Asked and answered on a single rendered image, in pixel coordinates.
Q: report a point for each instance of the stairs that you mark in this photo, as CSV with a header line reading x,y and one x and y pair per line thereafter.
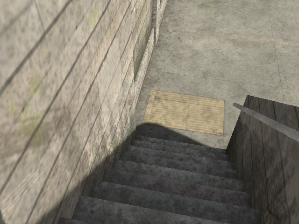
x,y
158,181

